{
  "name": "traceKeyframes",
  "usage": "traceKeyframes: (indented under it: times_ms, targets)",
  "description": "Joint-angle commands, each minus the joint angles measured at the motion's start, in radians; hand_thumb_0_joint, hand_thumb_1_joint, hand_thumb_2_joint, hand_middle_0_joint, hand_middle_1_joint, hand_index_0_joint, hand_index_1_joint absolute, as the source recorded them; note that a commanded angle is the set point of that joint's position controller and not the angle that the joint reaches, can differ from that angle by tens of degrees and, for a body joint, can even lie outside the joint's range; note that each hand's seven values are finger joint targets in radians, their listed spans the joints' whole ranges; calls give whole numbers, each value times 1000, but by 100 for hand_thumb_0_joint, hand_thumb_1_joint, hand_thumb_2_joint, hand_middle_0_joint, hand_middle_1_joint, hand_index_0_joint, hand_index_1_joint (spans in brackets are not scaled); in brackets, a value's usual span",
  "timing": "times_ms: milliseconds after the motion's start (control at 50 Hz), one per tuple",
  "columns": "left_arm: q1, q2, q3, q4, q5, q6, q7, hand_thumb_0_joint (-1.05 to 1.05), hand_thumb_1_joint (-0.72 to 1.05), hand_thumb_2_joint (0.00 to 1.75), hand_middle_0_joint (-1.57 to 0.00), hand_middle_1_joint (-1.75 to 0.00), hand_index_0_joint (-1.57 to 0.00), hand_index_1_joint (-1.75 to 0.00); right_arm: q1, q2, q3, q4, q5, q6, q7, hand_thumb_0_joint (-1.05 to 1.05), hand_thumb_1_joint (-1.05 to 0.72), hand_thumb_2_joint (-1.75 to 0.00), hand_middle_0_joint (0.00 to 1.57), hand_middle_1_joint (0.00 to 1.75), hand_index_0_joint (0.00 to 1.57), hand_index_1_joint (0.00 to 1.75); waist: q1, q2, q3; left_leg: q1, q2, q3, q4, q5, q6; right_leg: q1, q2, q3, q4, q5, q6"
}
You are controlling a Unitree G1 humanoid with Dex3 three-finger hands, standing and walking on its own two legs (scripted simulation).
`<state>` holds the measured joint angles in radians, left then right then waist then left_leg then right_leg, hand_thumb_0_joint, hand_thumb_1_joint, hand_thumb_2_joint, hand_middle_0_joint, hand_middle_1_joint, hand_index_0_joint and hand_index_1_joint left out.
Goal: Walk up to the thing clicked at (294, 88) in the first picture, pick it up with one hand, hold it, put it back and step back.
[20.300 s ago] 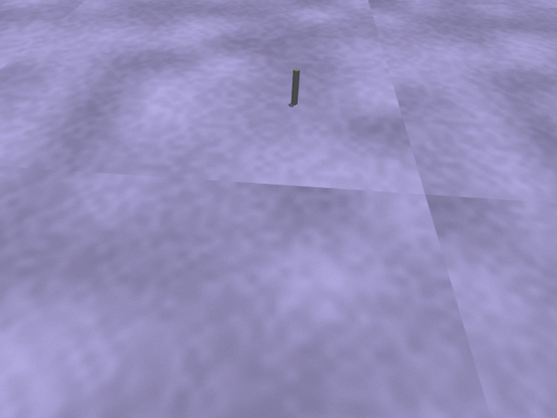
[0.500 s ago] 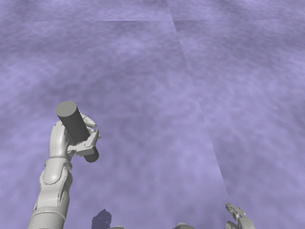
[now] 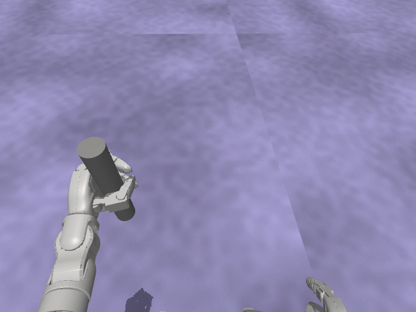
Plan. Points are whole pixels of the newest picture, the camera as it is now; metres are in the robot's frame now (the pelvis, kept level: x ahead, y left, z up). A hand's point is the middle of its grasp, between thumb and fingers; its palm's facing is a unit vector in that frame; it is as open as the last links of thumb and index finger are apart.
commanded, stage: hold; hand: left
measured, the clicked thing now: (112, 186) +0.33 +0.18 +0.05
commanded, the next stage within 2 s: crouch in 1.74 s
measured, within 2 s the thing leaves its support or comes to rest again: neither
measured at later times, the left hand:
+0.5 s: hand (119, 187) +0.33 +0.17 +0.05, palm faces +0.08 -1.00 +0.00, open 5.2 cm
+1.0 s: hand (121, 184) +0.34 +0.17 +0.05, palm faces +0.09 -1.00 +0.01, open 5.2 cm
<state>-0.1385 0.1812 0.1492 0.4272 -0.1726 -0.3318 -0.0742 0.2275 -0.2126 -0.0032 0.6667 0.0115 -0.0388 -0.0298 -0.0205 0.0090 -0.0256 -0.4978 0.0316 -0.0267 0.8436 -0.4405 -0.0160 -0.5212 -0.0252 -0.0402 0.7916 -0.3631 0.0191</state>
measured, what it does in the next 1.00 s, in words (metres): stands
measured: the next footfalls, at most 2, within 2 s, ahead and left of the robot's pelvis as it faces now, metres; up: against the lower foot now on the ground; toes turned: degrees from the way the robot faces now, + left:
none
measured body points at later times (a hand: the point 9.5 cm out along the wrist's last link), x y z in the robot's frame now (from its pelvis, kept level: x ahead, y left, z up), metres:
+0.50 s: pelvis +0.00 +0.00 +0.00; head +0.04 +0.01 +0.45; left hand +0.32 +0.22 +0.05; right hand +0.13 -0.24 -0.10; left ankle -0.01 +0.13 -0.70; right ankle +0.02 -0.13 -0.70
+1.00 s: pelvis +0.01 +0.00 +0.00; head +0.05 +0.01 +0.45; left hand +0.33 +0.22 +0.05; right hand +0.14 -0.25 -0.11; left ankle -0.01 +0.13 -0.70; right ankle +0.02 -0.13 -0.70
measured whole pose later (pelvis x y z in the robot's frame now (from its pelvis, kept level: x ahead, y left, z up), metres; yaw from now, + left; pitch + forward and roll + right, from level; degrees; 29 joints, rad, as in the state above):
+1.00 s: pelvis +0.01 +0.00 +0.00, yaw +0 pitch +6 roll -1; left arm -0.15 0.18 0.15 0.46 -0.18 -0.35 -0.08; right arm 0.23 -0.22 -0.01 0.67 0.01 -0.04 -0.02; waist -0.02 0.01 -0.03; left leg -0.50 0.03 -0.03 0.83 -0.44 -0.02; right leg -0.52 -0.02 -0.04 0.78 -0.37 0.02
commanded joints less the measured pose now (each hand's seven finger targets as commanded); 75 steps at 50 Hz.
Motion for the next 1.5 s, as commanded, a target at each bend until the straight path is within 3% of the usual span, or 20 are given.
traceKeyframes:
  times_ms: [0, 60, 80, 140, 180, 260, 280, 300, 360, 500, 640, 660, 840, 960, 1140, 1220, 1320, 1400, 1420, 1480]
  targets:
    - [-297, 133, 55, -198, -16, -83, 0, 0, 73, 127, -133, -138, -133, -137, -36, -135, -50, -117, -1, -39, -11, 0, -89, -90, 20, 30, 20, 30, -12, -3, -248, 51, -28, 20, -132, 241, 20, 144, 24, -2, -99, 240, -24]
    - [-323, 146, 46, -276, -13, -92, -10, 0, 72, 126, -134, -138, -134, -137, -36, -139, -53, -131, 0, -41, -7, 0, -89, -90, 20, 30, 20, 30, 5, 35, -307, 85, -27, 21, -144, 238, 15, 168, 27, -1, -97, 230, -30]
    - [-290, 122, 17, -232, -7, -87, -13, 0, 73, 124, -134, -137, -135, -136, -37, -134, -49, -130, -2, -40, -7, 0, -89, -90, 20, 30, 20, 30, -1, 39, -283, 82, -28, 19, -141, 252, 13, 161, 31, -4, -97, 238, -30]
    - [-319, 133, 36, -268, -19, -93, -11, 0, 75, 125, -133, -137, -134, -136, -24, -140, -53, -122, 0, -47, -3, 0, -89, -90, 20, 30, 20, 30, -1, 43, -319, 97, -24, 13, -139, 280, 8, 175, 32, -9, -87, 258, -33]
    - [-336, 122, 19, -293, -21, -94, -7, 0, 76, 124, -134, -136, -134, -135, -36, -134, -46, -126, 2, -47, -5, 0, -89, -90, 20, 30, 20, 30, -2, 43, -296, 98, -25, 16, -141, 273, 10, 168, 33, -7, -95, 254, -31]
    - [-338, 152, 59, -268, -12, -95, 18, 0, 71, 125, -133, -137, -133, -136, -34, -137, -49, -119, 0, -48, -6, 0, -89, -90, 20, 30, 20, 30, 1, 33, -266, 86, -21, 9, -153, 262, 8, 157, 33, -12, -95, 231, -32]
    - [-318, 122, 36, -225, -9, -89, 18, 0, 72, 125, -133, -136, -133, -136, -39, -136, -49, -119, 2, -48, -7, 0, -89, -90, 20, 30, 20, 30, -9, 3, -245, 73, -22, 9, -157, 238, 12, 149, 33, -12, -100, 218, -30]
    - [-333, 136, 57, -219, -11, -92, 18, 0, 71, 126, -134, -137, -134, -137, -42, -133, -48, -113, 1, -48, -6, 0, -89, -90, 20, 30, 20, 30, -6, -9, -216, 52, -24, 13, -154, 205, 17, 139, 29, -8, -110, 193, -26]
    - [-292, 125, 44, -194, -7, -90, 8, 0, 72, 127, -133, -138, -133, -137, -47, -132, -49, -116, 0, -46, -4, 0, -88, -90, 20, 30, 20, 30, 0, 1, -217, 42, -29, 19, -157, 178, 19, 137, 25, -4, -115, 175, -26]
    - [-341, 138, 26, -294, -13, -106, -7, 0, 73, 125, -134, -138, -135, -137, -20, -138, -53, -122, 0, -52, -1, 0, -89, -90, 20, 30, 20, 30, 2, 61, -356, 127, -23, 9, -140, 325, 3, 189, 32, -11, -83, 284, -36]
    - [-320, 115, 27, -202, -17, -97, 6, 0, 69, 127, -134, -139, -134, -139, -19, -145, -53, -106, 1, -52, -3, 0, -89, -90, 20, 30, 20, 30, -19, -18, -248, 74, -21, 12, -141, 277, 15, 145, 30, -10, -96, 261, -28]
    - [-338, 121, 29, -230, -14, -102, 6, 0, 69, 127, -134, -139, -135, -138, -31, -133, -49, -110, -1, -49, -4, 0, -89, -90, 20, 30, 20, 30, -5, -6, -242, 59, -25, 15, -137, 253, 17, 145, 27, -6, -103, 245, -26]
    - [-320, 148, 52, -235, -11, -105, -3, 0, 73, 127, -134, -139, -135, -139, -33, -139, -54, -118, 1, -43, 1, 0, -88, -90, 20, 30, 20, 30, -1, 30, -283, 81, -27, 13, -147, 260, 11, 169, 30, -7, -101, 242, -31]
    - [-313, 118, 26, -229, -20, -111, -13, 0, 69, 126, -134, -139, -135, -138, -26, -140, -55, -117, 0, -43, -1, 0, -89, -90, 20, 30, 20, 30, -10, -1, -280, 76, -25, 17, -130, 290, 16, 164, 28, -5, -95, 281, -27]
    - [-315, 150, 48, -254, -11, -111, -3, 0, 66, 124, -132, -137, -132, -136, -11, -142, -56, -104, 0, -38, -2, 0, -89, -90, 20, 30, 20, 30, -6, 43, -317, 116, -21, 9, -125, 406, 6, 186, 29, -9, -71, 356, -34]
    - [-267, 112, 32, -154, -15, -91, -15, 0, 69, 127, -133, -139, -134, -138, -9, -142, -57, -98, 1, -32, -1, 0, -88, -90, 20, 30, 20, 30, -17, -17, -262, 71, -21, 11, -121, 375, 15, 169, 25, -9, -80, 353, -29]
    - [-327, 128, 21, -251, -14, -107, -31, 0, 68, 125, -135, -139, -136, -138, -15, -146, -64, -119, 0, -31, 10, 0, -89, -90, 20, 30, 20, 30, 7, 65, -312, 117, -18, 6, -136, 379, 0, 166, 31, -15, -72, 308, -39]
    - [-337, 145, 58, -250, -24, -110, -11, 0, 63, 124, -134, -138, -135, -138, -22, -140, -56, -118, 0, -37, 3, 0, -89, -90, 20, 30, 20, 30, -2, 24, -331, 107, -24, 14, -131, 319, 11, 186, 29, -8, -88, 296, -30]
    - [-325, 117, 32, -244, -25, -108, -10, 0, 62, 124, -133, -138, -134, -137, -26, -138, -53, -118, 0, -38, 3, 0, -89, -90, 20, 30, 20, 30, -8, 8, -310, 105, -21, 10, -132, 319, 12, 178, 32, -12, -86, 296, -29]
    - [-293, 132, 48, -178, -18, -103, -8, 0, 63, 126, -133, -139, -134, -139, -26, -143, -57, -113, 3, -34, 1, 0, -89, -90, 20, 30, 20, 30, -7, -18, -253, 63, -24, 14, -136, 271, 18, 154, 26, -8, -96, 258, -27]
